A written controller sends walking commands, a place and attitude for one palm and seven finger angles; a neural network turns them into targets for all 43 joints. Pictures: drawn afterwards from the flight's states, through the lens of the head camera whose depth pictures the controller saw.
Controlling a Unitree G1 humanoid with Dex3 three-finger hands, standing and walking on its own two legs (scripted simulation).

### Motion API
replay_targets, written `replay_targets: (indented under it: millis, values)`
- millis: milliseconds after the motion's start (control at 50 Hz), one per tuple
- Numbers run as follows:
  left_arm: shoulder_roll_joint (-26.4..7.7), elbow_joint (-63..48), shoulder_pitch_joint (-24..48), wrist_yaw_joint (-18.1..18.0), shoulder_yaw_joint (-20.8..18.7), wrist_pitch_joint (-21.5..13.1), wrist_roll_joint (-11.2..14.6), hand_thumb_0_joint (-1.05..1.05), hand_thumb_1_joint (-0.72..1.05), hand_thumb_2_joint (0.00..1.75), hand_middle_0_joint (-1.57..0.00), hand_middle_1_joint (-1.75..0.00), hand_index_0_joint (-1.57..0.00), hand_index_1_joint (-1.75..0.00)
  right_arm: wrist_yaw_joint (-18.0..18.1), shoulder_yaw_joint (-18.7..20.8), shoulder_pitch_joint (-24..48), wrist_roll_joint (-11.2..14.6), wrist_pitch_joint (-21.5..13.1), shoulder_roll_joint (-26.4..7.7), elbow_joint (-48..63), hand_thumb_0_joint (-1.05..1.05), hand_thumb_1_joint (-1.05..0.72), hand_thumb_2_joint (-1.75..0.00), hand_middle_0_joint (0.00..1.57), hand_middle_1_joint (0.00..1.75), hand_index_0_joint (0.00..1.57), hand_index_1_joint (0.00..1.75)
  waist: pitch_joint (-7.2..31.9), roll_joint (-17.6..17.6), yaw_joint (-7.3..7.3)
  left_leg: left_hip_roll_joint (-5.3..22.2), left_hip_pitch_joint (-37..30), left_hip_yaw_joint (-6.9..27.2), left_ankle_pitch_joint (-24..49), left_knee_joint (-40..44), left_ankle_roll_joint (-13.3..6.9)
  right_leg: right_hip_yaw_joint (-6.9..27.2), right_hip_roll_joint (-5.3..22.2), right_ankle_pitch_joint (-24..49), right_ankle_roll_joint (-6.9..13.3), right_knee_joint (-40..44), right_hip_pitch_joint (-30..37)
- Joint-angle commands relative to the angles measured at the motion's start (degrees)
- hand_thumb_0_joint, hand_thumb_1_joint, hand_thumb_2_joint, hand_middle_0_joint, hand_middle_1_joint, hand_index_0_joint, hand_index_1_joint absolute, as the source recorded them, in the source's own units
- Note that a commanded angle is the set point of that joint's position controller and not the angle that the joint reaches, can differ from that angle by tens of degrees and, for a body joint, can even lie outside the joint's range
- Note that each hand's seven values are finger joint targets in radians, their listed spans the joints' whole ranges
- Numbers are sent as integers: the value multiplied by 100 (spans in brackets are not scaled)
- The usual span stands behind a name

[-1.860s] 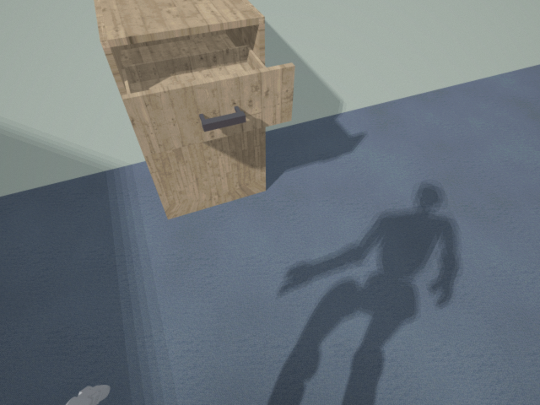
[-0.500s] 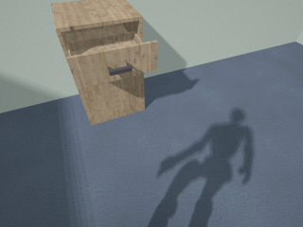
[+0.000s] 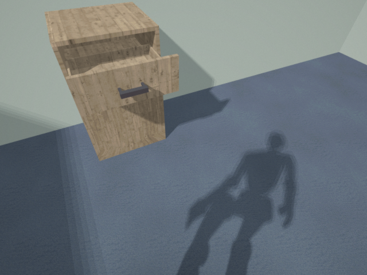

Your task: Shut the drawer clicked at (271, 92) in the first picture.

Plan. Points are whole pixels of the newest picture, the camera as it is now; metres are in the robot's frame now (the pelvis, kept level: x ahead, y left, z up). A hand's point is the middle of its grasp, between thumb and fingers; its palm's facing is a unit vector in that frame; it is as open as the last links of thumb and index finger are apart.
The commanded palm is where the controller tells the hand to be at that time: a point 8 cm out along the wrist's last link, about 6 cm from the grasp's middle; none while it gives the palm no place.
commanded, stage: walk to a spot facing it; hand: left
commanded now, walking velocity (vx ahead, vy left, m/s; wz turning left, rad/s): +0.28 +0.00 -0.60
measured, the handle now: (132, 89) +0.81 +0.28 -0.05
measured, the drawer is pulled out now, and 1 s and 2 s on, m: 0.29 0.29 0.29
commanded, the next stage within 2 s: none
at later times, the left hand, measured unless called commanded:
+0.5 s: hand out of the picture +0.13 +0.13 -0.16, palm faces -0.15 -0.97 -0.19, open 7.4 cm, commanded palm none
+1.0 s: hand (166, 162) +0.52 +0.10 -0.16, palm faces -0.48 -0.86 -0.20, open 7.4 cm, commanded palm none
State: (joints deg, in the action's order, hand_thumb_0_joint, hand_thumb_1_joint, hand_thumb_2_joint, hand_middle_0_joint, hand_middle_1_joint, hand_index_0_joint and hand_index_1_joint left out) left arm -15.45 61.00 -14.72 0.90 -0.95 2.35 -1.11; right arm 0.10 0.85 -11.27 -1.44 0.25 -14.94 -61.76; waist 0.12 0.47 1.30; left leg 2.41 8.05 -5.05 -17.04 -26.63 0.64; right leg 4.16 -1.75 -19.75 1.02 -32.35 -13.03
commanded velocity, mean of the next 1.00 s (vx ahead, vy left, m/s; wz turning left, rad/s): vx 0.24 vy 0.00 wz -0.55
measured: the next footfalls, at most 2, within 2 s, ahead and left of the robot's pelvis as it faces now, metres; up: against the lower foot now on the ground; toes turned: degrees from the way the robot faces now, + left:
left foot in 0.68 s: +0.39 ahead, +0.04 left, +0.00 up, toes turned -15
right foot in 1.22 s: +0.40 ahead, -0.22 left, +0.00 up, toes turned -49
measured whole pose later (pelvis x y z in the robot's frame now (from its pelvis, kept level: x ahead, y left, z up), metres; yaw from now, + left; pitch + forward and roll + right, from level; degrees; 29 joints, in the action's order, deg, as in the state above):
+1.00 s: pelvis +0.34 -0.03 +0.00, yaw -33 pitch -1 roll -1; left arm -13.6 53.1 -10.7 1.7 -6.0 2.4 -1.8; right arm 1.8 2.6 -19.8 -1.1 -3.4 -10.3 -57.7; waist -3.7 2.1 0.4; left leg 3.9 6.7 -17.0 -16.8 -24.5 -2.3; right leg -3.5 4.5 -10.6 -1.7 -64.6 -37.0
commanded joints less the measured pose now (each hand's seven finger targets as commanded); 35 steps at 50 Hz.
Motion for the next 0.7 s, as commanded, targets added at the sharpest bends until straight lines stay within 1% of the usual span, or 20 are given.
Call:
replay_targets:
  millis: [0, 20, 60, 100, 120, 140, 160, 180, 220, 260, 340, 420, 480, 560, 580, 600, 620, 640, 660, 680]
  values:
    - [-499, -850, 585, 94, -273, -169, -10, 0, 90, 90, -20, -30, -20, -30, 105, 401, -443, 10, -220, -1282, 378, 0, -90, -90, 20, 30, 20, 30, -842, -1012, -332, 2064, -510, 1762, -1217, 1740, -1180, -317, 384, -857, -37, -1768, -2225]
    - [-461, -917, 634, 123, -284, -198, -7, 0, 90, 90, -20, -30, -20, -30, 109, 388, -497, 17, -251, -1192, 385, 0, -90, -90, 20, 30, 20, 30, -753, -785, -333, 2080, -553, 1583, -872, 1604, -1176, -328, 491, -901, -29, -1701, -2166]
    - [-231, -893, 410, 164, -295, -240, -5, 0, 90, 90, -20, -30, -20, -30, 102, 393, -314, -25, -276, -1074, 457, 0, -90, -90, 20, 30, 20, 30, -655, -760, -172, 1893, -295, 838, 15, 1254, -951, -575, 601, -743, -38, -1221, -1524]
    - [-120, -633, -446, 186, -337, -276, -6, 0, 90, 90, -20, -30, -20, -30, 95, 403, -33, -20, -262, -1023, 515, 0, -90, -90, 20, 30, 20, 30, -323, -694, 236, 1527, 229, 77, 160, 236, -603, -943, 386, 23, -24, -343, -193]
    - [-288, -408, -1076, 157, -392, -311, -29, 0, 90, 90, -20, -30, -20, -30, 61, 377, -21, -2, -249, -880, 538, 0, -90, -90, 20, 30, 20, 30, -63, -53, 508, 1167, 816, -289, -53, -856, -393, -1032, 152, 477, 38, 171, 780]
    - [-889, -251, -1747, 66, -523, -410, -78, 0, 90, 90, -20, -30, -20, -30, 3, 295, 3, 75, -242, -498, 739, 0, -90, -90, 20, 30, 20, 30, 88, 1661, 765, 523, 2173, -782, -1059, -2724, -48, 951, 1270, -482, 460, 1288, 1656]
    - [-1260, -231, -2029, -30, -575, -448, 11, 0, 90, 90, -20, -30, -20, -30, -27, 235, 341, 53, -278, -295, 1062, 0, -90, -90, 20, 30, 20, 30, -82, 2246, 765, 51, 3191, -353, -1840, -4074, 51, 3250, 2287, -275, 941, 2197, 1604]
    - [-1163, -294, -1880, -112, -578, -463, 64, 0, 90, 90, -20, -30, -20, -30, -20, 285, 405, 39, -288, -458, 1083, 0, -90, -90, 20, 30, 20, 30, -128, 1471, 622, 286, 3382, 300, -1349, -4382, -34, 3088, 2275, -112, 1161, 2158, 1681]
    - [-788, -435, -1263, -128, -487, -521, 53, 0, 90, 90, -20, -30, -20, -30, -42, 306, 499, 39, -314, -362, 976, 0, -90, -90, 20, 30, 20, 30, -383, 552, 328, 541, 3145, 424, -476, -4480, -24, 2570, 1968, 75, 1147, 2033, 925]
    - [-521, -515, -1024, -138, -398, -590, 14, 0, 90, 90, -20, -30, -20, -30, -48, 308, 337, -2, -262, -257, 888, 0, -90, -90, 20, 30, 20, 30, -459, 173, 92, 606, 2910, 430, -67, -4199, 88, 1849, 1754, 1077, 1097, 1995, 533]
    - [-472, -462, -1110, -152, -412, -656, -11, 0, 90, 90, -20, -30, -20, -30, -81, 331, 258, 11, -180, -42, 931, 0, -90, -90, 20, 30, 20, 30, -361, 149, -23, 523, 2883, 327, 347, -3675, 226, 1254, 1434, 1661, 1096, 1993, 482]
    - [-405, -391, -1310, -156, -396, -665, -6, 0, 90, 90, -20, -30, -20, -30, -119, 346, 647, 12, -203, -10, 1184, 0, -90, -90, 20, 30, 20, 30, -408, 417, 91, 462, 3209, 333, 730, -3212, 251, 1225, 1265, 1643, 1065, 1981, 787]
    - [-318, -383, -1385, -193, -400, -672, -26, 0, 90, 90, -20, -30, -20, -30, -130, 323, 1023, 22, -254, 41, 1402, 0, -90, -90, 20, 30, 20, 30, -494, 584, 198, 378, 3238, 262, 697, -2679, 206, 1230, 1231, 2216, 1062, 1834, 1045]
    - [-435, -474, -1234, -229, -445, -634, -58, 0, 90, 90, -20, -30, -20, -30, -131, 296, 1152, 60, -341, 88, 1561, 0, -90, -90, 20, 30, 20, 30, -526, 653, 225, 170, 2303, 157, 399, -1596, 74, 1267, 1243, 2799, 972, 1492, 881]
    - [-487, -509, -1144, -222, -467, -623, -55, 0, 90, 90, -20, -30, -20, -30, -116, 314, 1018, 67, -361, 68, 1544, 0, -90, -90, 20, 30, 20, 30, -517, 683, 145, 49, 1888, 80, 324, -1337, 27, 1256, 1199, 3071, 944, 1324, 745]
    - [-531, -561, -978, -219, -493, -627, -41, 0, 90, 90, -20, -30, -20, -30, -71, 343, 600, 61, -392, -4, 1456, 0, -90, -90, 20, 30, 20, 30, -343, 667, -77, -80, 1227, 29, 402, -903, -21, 1168, 1080, 3517, 867, 894, 596]
    - [-534, -585, -808, -212, -529, -628, -24, 0, 90, 90, -20, -30, -20, -30, 0, 386, -227, 42, -430, -173, 1201, 0, -90, -90, 20, 30, 20, 30, 11, 497, -434, -139, 63, 63, 705, -376, -93, 967, 809, 3592, 695, -7, 214]
    - [-340, -647, -830, -176, -537, -627, 39, 0, 90, 90, -20, -30, -20, -30, 86, 475, -1166, -1, -454, -608, 945, 0, -90, -90, 20, 30, 20, 30, 597, 11, -765, 442, -1370, 610, 718, -180, -205, 732, 447, 2729, 522, -1253, -502]
    - [44, -735, -1114, -92, -513, -602, 120, 0, 90, 90, -20, -30, -20, -30, 114, 629, -1742, -74, -481, -1279, 825, 0, -90, -90, 20, 30, 20, 30, 1169, -1843, -772, 2383, -2359, 2930, 903, 337, -733, -89, -358, -905, 150, -3265, -1850]
    - [-57, -778, -994, -99, -495, -600, 71, 0, 90, 90, -20, -30, -20, -30, 110, 531, -1649, -7, -425, -1172, 886, 0, -90, -90, 20, 30, 20, 30, 1002, -1544, -667, 2779, -1800, 3663, 497, 1038, -1030, 138, -169, -1256, 153, -4269, -2243]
